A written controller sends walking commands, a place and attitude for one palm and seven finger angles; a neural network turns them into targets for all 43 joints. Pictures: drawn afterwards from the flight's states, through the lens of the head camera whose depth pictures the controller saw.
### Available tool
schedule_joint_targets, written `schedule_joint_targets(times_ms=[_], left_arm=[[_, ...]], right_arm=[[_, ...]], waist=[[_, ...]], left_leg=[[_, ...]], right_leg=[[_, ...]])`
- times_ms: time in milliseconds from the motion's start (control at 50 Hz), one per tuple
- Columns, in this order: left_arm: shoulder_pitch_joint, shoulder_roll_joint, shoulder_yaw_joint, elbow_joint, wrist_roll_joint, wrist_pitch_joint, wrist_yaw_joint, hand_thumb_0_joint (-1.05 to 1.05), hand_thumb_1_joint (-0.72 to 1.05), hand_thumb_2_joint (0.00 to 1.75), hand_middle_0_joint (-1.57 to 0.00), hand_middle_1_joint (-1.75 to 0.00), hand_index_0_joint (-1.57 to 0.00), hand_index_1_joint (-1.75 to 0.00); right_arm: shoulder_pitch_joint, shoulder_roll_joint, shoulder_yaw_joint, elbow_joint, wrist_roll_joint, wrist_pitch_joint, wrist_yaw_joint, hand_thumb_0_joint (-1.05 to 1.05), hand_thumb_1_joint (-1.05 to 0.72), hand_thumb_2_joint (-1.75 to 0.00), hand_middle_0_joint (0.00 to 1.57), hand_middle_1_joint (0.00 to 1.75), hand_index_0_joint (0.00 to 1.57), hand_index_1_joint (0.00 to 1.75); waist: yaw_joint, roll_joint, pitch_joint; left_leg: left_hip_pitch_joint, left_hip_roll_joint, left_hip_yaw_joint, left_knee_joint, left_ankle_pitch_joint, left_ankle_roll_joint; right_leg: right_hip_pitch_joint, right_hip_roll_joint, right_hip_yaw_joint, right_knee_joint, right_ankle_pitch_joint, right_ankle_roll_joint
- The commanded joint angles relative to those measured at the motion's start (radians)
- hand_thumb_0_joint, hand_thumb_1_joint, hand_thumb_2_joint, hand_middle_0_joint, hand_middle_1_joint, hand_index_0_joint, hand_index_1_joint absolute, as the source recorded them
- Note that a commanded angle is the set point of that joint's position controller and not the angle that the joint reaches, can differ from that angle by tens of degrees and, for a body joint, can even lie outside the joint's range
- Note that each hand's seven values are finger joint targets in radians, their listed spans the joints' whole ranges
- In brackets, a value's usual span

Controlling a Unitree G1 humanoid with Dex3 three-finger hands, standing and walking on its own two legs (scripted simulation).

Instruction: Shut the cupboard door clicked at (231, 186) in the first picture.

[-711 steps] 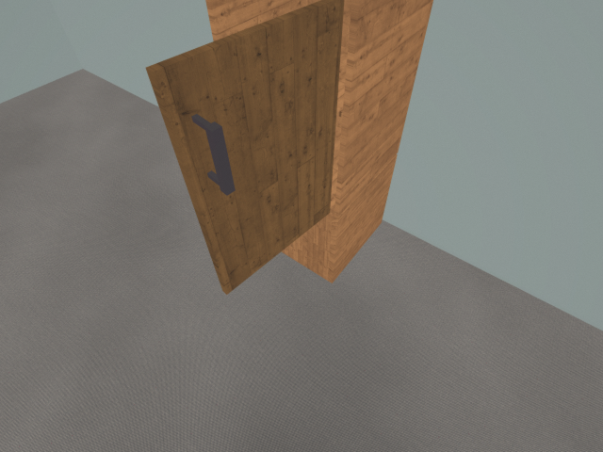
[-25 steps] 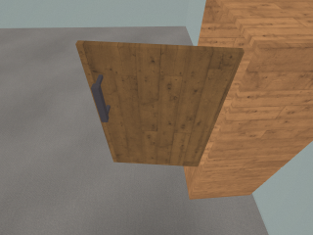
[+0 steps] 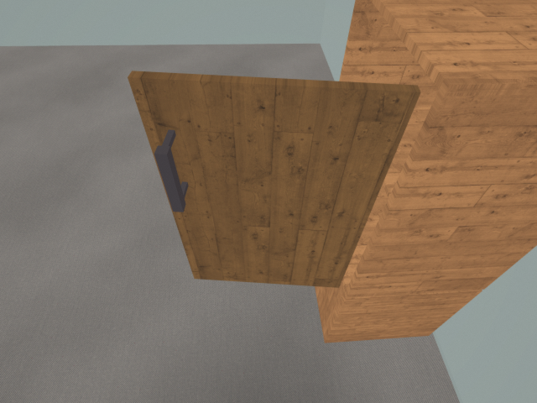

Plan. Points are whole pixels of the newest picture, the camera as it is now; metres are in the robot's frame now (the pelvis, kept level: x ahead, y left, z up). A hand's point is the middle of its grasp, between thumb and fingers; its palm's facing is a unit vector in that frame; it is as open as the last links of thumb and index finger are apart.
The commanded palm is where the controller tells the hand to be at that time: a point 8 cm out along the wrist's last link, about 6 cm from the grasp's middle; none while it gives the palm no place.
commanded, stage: look again from close up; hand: left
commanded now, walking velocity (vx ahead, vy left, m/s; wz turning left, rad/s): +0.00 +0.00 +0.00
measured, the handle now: (174, 172) +0.44 +0.19 +0.09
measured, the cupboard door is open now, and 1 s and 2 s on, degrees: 83 83 83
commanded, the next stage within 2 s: raise the hand and make a fist in 0.22 s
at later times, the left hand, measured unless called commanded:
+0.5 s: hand (147, 376) +0.16 +0.19 -0.04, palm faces +0.23 -0.96 -0.16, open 7.1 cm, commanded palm +0.10 +0.22 -0.06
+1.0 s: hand (155, 393) +0.14 +0.16 -0.01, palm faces -0.05 -1.00 -0.03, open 4.9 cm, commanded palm +0.11 +0.22 +0.00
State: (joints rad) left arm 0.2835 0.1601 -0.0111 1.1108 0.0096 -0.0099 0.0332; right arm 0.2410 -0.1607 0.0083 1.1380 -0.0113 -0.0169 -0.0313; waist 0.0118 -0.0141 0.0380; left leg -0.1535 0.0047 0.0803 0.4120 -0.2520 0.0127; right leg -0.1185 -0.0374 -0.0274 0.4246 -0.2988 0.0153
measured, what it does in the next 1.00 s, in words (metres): lowers itself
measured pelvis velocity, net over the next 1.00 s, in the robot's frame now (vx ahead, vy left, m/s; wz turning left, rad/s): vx -0.07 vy -0.02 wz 0.05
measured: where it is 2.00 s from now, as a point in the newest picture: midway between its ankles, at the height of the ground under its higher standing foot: outside the picture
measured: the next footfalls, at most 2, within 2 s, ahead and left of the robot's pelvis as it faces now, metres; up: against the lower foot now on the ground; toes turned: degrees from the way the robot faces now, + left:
none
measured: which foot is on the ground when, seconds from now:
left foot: down 0.00-1.00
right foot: down 0.00-1.00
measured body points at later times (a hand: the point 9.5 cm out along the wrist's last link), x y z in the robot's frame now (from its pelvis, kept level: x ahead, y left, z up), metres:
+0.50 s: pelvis -0.02 -0.01 -0.02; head -0.01 -0.02 +0.43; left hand +0.15 +0.24 -0.03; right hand +0.07 -0.26 -0.14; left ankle -0.02 +0.11 -0.74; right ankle -0.05 -0.13 -0.74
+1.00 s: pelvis -0.07 -0.02 -0.08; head -0.02 -0.02 +0.37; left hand +0.13 +0.21 +0.00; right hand +0.14 -0.22 -0.15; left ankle -0.02 +0.11 -0.74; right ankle -0.05 -0.13 -0.74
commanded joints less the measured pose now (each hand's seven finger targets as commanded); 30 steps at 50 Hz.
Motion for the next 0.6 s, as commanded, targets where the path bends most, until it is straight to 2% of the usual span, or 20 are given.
schedule_joint_targets(times_ms=[0,60,120,160,280,300,320,340,360,380,400,420,440,460,480,500,520,540,560,580], left_arm=[[0.071,0.100,0.022,-0.024,0.004,-0.014,0.010,0.00,0.90,0.90,-0.20,-0.30,-0.20,-0.30],[0.072,0.098,0.021,-0.022,0.005,-0.013,0.010,0.00,0.90,0.90,-0.20,-0.30,-0.20,-0.30],[0.072,0.098,0.023,-0.021,0.004,-0.014,0.010,0.00,0.90,0.90,-0.20,-0.30,-0.20,-0.30],[0.075,0.096,0.022,-0.022,0.005,-0.013,0.009,0.00,0.90,0.90,-0.20,-0.30,-0.20,-0.30],[0.078,0.091,0.022,-0.020,0.004,-0.014,0.010,0.00,0.90,0.90,-0.20,-0.30,-0.20,-0.30],[0.132,0.107,0.017,0.007,0.018,-0.038,0.045,0.00,0.90,0.90,-0.20,-0.30,-0.20,-0.30],[-0.749,0.652,0.384,-1.646,-0.123,-0.319,0.041,0.00,0.90,0.90,-0.20,-0.30,-0.20,-0.30],[-0.051,0.207,0.052,-1.333,-0.133,-0.236,0.054,0.00,0.90,0.90,-0.22,-0.32,-0.22,-0.32],[0.168,-0.012,-0.028,-1.258,-0.175,-0.087,0.066,0.00,0.90,0.90,-0.24,-0.34,-0.24,-0.34],[0.104,-0.051,-0.072,-1.175,-0.167,-0.072,0.068,0.00,0.90,0.90,-0.25,-0.36,-0.25,-0.36],[0.042,-0.042,-0.045,-1.178,-0.163,-0.107,0.058,0.00,0.90,0.90,-0.27,-0.38,-0.27,-0.38],[0.051,0.015,0.021,-1.118,-0.155,-0.158,0.041,0.00,0.90,0.90,-0.29,-0.40,-0.29,-0.40],[0.151,0.008,0.057,-1.022,-0.166,-0.219,0.008,0.00,0.90,0.90,-0.31,-0.42,-0.31,-0.42],[0.276,0.011,0.094,-0.954,-0.177,-0.286,-0.044,0.00,0.90,0.90,-0.33,-0.44,-0.33,-0.44],[0.331,-0.024,0.090,-0.917,-0.201,-0.366,-0.107,0.00,0.90,0.90,-0.35,-0.46,-0.35,-0.46],[0.393,-0.027,0.125,-0.895,-0.229,-0.451,-0.176,0.00,0.90,0.90,-0.36,-0.48,-0.36,-0.48],[0.405,-0.014,0.142,-0.908,-0.254,-0.534,-0.250,0.00,0.90,0.90,-0.38,-0.50,-0.38,-0.50],[0.369,0.035,0.177,-0.930,-0.271,-0.609,-0.325,0.00,0.90,0.90,-0.40,-0.52,-0.40,-0.52],[0.354,0.119,0.257,-0.912,-0.275,-0.643,-0.375,0.00,0.90,0.90,-0.42,-0.54,-0.42,-0.54],[0.328,0.152,0.272,-0.963,-0.284,-0.637,-0.401,0.00,0.90,0.90,-0.44,-0.56,-0.44,-0.56]], right_arm=[[0.059,-0.091,-0.015,-0.032,0.000,-0.019,-0.003,0.00,-0.90,-0.90,0.20,0.30,0.20,0.30],[0.062,-0.082,-0.014,-0.027,0.002,-0.019,-0.002,0.00,-0.90,-0.90,0.20,0.30,0.20,0.30],[0.065,-0.087,-0.014,-0.028,0.000,-0.019,-0.002,0.00,-0.90,-0.90,0.20,0.30,0.20,0.30],[0.068,-0.078,-0.013,-0.026,0.001,-0.018,-0.002,0.00,-0.90,-0.90,0.20,0.30,0.20,0.30],[0.073,-0.076,-0.013,-0.023,0.001,-0.018,-0.002,0.00,-0.90,-0.90,0.20,0.30,0.20,0.30],[-0.007,-0.118,-0.019,-0.092,0.011,-0.023,0.009,0.00,-0.90,-0.90,0.20,0.30,0.20,0.30],[0.107,-0.322,-0.050,-0.375,0.021,-0.220,-0.088,0.00,-0.90,-0.90,0.20,0.30,0.20,0.30],[0.050,-0.213,-0.013,-0.374,0.054,-0.296,-0.101,0.00,-0.90,-0.90,0.20,0.30,0.20,0.30],[-0.006,-0.167,-0.017,-0.385,0.049,-0.333,-0.073,0.00,-0.90,-0.90,0.20,0.30,0.20,0.30],[0.020,-0.170,-0.024,-0.354,0.060,-0.357,-0.049,0.00,-0.90,-0.90,0.20,0.30,0.20,0.30],[0.018,-0.196,-0.057,-0.398,0.044,-0.366,-0.032,0.00,-0.90,-0.90,0.20,0.30,0.20,0.30],[0.008,-0.216,-0.074,-0.432,0.029,-0.371,-0.023,0.00,-0.90,-0.90,0.20,0.30,0.20,0.30],[-0.017,-0.212,-0.080,-0.463,0.016,-0.372,-0.015,0.00,-0.90,-0.90,0.20,0.30,0.20,0.30],[-0.039,-0.205,-0.088,-0.504,0.020,-0.372,0.000,0.00,-0.90,-0.90,0.20,0.30,0.20,0.30],[-0.057,-0.197,-0.091,-0.532,0.013,-0.371,0.012,0.00,-0.90,-0.90,0.20,0.30,0.20,0.30],[-0.073,-0.189,-0.103,-0.556,0.011,-0.365,0.022,0.00,-0.90,-0.90,0.20,0.30,0.20,0.30],[-0.085,-0.192,-0.106,-0.579,0.009,-0.355,0.033,0.00,-0.90,-0.90,0.20,0.30,0.20,0.30],[-0.101,-0.196,-0.109,-0.609,0.012,-0.348,0.041,0.00,-0.90,-0.90,0.20,0.30,0.20,0.30],[-0.096,-0.197,-0.117,-0.634,0.021,-0.335,0.045,0.00,-0.90,-0.90,0.20,0.30,0.20,0.30],[-0.121,-0.206,-0.115,-0.681,0.027,-0.322,0.042,0.00,-0.90,-0.90,0.20,0.30,0.20,0.30]], waist=[[0.000,0.005,0.007],[0.001,-0.003,0.032],[-0.002,0.001,0.012],[0.001,-0.009,0.033],[0.000,0.003,0.029],[0.016,-0.003,0.036],[-0.164,0.074,-0.406],[-0.041,0.430,-0.553],[-0.015,0.372,-0.410],[-0.062,0.166,-0.205],[-0.081,0.081,-0.070],[-0.092,-0.038,-0.032],[-0.065,-0.176,-0.013],[-0.011,-0.168,-0.034],[0.012,-0.248,-0.096],[0.041,-0.294,-0.125],[0.052,-0.260,-0.166],[0.052,-0.219,-0.194],[0.065,-0.157,-0.215],[0.075,-0.087,-0.252]], left_leg=[[0.023,0.105,-0.084,-0.056,0.266,0.019],[0.011,0.104,-0.085,-0.062,0.250,0.021],[0.021,0.103,-0.085,-0.063,0.253,0.018],[0.006,0.102,-0.084,-0.067,0.234,0.019],[0.009,0.100,-0.085,-0.069,0.237,0.017],[-0.058,0.113,-0.065,0.153,0.324,-0.012],[0.308,0.058,-0.067,0.094,0.529,0.031],[0.403,0.057,-0.078,0.059,0.719,0.018],[0.261,0.064,-0.099,0.048,0.797,-0.029],[0.110,0.069,-0.113,0.075,0.646,-0.022],[-0.010,0.048,-0.129,0.113,0.433,-0.011],[-0.126,0.021,-0.127,0.169,0.248,-0.006],[-0.236,0.004,-0.121,0.218,0.140,-0.004],[-0.296,-0.011,-0.106,0.259,0.138,-0.011],[-0.362,-0.016,-0.096,0.317,0.124,-0.021],[-0.432,-0.023,-0.083,0.372,0.095,-0.029],[-0.484,-0.032,-0.074,0.421,0.068,-0.035],[-0.536,-0.036,-0.069,0.470,0.036,-0.038],[-0.576,-0.039,-0.062,0.509,0.024,-0.035],[-0.590,-0.047,-0.040,0.528,0.002,-0.024]], right_leg=[[-0.042,-0.076,0.057,-0.054,0.258,-0.040],[-0.046,-0.074,0.057,-0.063,0.244,-0.039],[-0.043,-0.077,0.060,-0.059,0.250,-0.041],[-0.042,-0.075,0.056,-0.068,0.237,-0.040],[-0.046,-0.076,0.062,-0.067,0.243,-0.042],[-0.080,-0.124,0.110,-0.061,0.577,-0.026],[-0.091,0.005,-0.022,0.122,0.581,-0.021],[-0.148,0.060,-0.052,0.195,0.301,-0.033],[-0.170,0.056,-0.072,0.213,0.101,-0.031],[-0.255,0.038,-0.065,0.189,0.087,-0.016],[-0.303,0.035,-0.079,0.140,0.106,-0.016],[-0.356,0.029,-0.092,0.127,0.135,-0.018],[-0.409,0.029,-0.092,0.155,0.100,-0.015],[-0.405,0.029,-0.087,0.205,0.119,-0.026],[-0.432,0.031,-0.090,0.287,0.125,-0.028],[-0.457,0.028,-0.070,0.343,0.130,-0.026],[-0.472,0.021,-0.047,0.395,0.139,-0.028],[-0.490,0.008,-0.013,0.433,0.132,-0.029],[-0.483,-0.006,0.031,0.457,0.118,-0.038],[-0.481,-0.010,0.061,0.459,0.065,-0.037]])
